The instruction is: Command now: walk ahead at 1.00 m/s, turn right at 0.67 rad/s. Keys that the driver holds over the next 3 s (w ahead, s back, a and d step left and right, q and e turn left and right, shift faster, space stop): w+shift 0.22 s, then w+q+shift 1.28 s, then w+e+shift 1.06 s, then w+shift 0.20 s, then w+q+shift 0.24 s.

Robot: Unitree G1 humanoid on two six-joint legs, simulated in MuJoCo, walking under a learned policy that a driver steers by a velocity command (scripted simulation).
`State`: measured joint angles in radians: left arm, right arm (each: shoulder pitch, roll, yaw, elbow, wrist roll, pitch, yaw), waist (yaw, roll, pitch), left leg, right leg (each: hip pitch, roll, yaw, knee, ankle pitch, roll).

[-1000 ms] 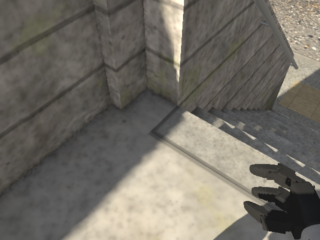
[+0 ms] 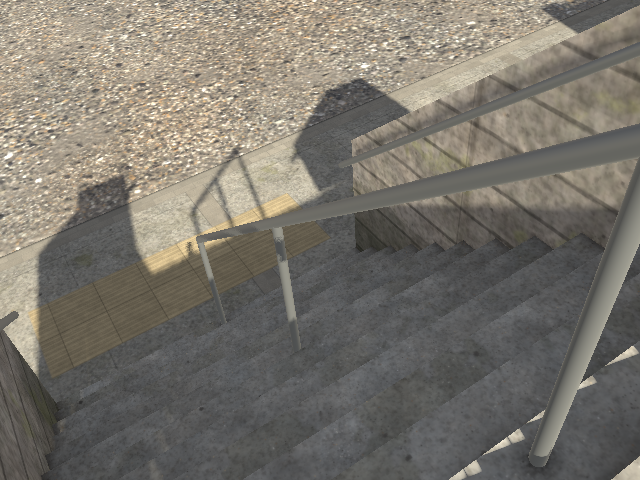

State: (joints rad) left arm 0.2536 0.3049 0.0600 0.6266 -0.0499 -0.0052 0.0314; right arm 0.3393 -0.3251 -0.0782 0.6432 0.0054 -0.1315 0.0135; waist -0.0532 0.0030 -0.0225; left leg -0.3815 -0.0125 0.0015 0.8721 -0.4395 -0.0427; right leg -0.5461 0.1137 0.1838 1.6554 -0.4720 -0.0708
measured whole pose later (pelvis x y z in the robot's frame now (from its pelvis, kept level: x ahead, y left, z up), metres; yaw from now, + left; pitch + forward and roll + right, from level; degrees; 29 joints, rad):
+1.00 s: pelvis +0.63 -0.11 -0.40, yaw +28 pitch -2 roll +0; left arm 0.34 0.30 0.08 0.74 -0.03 -0.09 -0.09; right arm 0.36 -0.25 -0.07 0.76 0.03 0.02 -0.05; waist 0.01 0.01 -0.07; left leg -0.65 -0.16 -0.23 2.10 -0.71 0.08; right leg -0.35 -0.01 0.04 0.82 -0.40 0.02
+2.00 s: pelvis +1.02 +0.24 -0.82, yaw +48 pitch +0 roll +0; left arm 0.60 0.23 0.05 0.90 -0.01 -0.01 -0.06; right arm 0.01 -0.18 -0.03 0.53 0.02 -0.06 -0.05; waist 0.11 0.00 0.01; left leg -0.94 0.04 -0.06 2.18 -0.72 0.00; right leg -0.34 0.14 0.08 0.88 -0.56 -0.07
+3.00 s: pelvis +1.59 +0.61 -1.36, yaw +12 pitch -1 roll -2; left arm 0.32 0.21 0.06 0.85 -0.02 -0.07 0.05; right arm 0.33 -0.29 -0.06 0.76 -0.03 -0.03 0.02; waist -0.07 0.07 -0.01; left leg -0.39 0.02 -0.01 0.81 0.18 0.10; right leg -0.47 0.00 -0.01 1.90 -0.70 0.00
